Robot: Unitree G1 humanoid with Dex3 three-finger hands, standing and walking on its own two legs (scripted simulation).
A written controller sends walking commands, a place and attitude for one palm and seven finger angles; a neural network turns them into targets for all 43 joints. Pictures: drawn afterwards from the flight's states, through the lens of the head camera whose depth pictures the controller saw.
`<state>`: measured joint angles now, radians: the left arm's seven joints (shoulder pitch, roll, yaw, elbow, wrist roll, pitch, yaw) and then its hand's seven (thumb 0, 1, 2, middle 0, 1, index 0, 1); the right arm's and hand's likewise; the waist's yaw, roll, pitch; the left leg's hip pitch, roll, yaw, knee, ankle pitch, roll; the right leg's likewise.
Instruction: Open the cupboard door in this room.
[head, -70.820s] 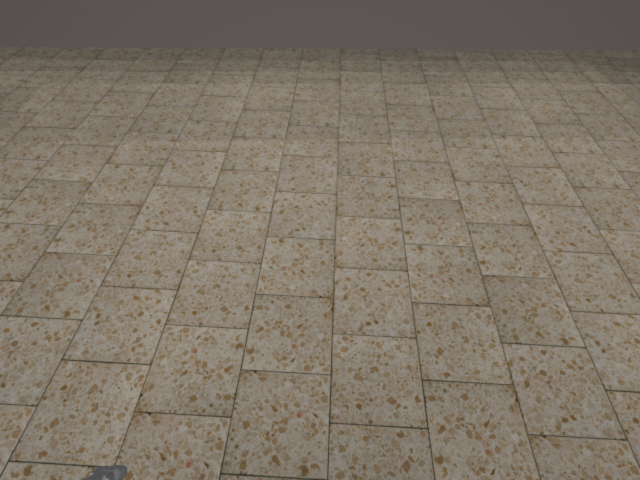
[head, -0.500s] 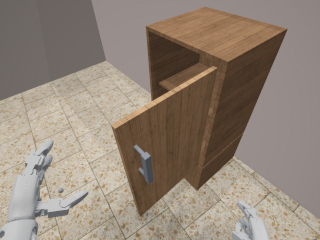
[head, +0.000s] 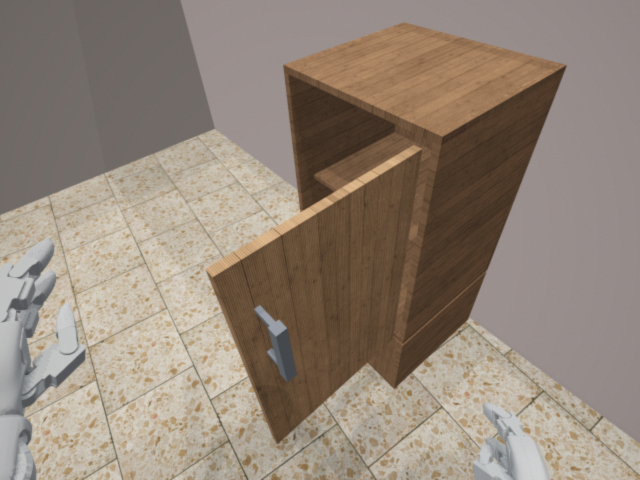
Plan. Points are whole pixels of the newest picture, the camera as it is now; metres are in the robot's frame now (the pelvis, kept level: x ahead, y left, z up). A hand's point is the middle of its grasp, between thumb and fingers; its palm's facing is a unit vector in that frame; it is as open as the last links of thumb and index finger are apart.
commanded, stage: draw the hand back to the body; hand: left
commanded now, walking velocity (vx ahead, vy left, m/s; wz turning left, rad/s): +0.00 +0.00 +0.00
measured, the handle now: (275, 344) +0.32 +0.12 -0.04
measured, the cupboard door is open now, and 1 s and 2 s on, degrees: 91 91 91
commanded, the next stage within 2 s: step back with the hand held close in 0.20 s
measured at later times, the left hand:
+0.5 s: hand (78, 346) +0.19 +0.25 +0.16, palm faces +0.39 -0.77 -0.50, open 7.4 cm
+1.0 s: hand out of the picture +0.11 +0.30 +0.15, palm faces +0.38 -0.76 -0.53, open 7.4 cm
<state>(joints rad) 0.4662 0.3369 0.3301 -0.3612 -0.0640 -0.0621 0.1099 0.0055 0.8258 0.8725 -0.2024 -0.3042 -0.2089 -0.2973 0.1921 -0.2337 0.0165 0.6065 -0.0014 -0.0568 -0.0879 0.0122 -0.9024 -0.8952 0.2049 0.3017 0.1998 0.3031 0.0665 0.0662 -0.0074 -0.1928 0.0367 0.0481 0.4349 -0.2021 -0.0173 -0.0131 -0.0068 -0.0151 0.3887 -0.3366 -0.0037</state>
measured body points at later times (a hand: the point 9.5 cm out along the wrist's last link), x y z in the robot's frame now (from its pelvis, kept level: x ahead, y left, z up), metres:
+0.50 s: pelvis -0.01 -0.01 +0.00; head -0.01 -0.03 +0.45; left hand +0.16 +0.29 +0.19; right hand +0.18 -0.24 -0.09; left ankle +0.02 +0.13 -0.74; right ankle -0.08 -0.11 -0.74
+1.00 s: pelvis -0.09 +0.03 -0.01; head -0.06 +0.03 +0.44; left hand +0.08 +0.34 +0.18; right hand +0.08 -0.20 -0.09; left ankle +0.02 +0.13 -0.74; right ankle -0.08 -0.11 -0.74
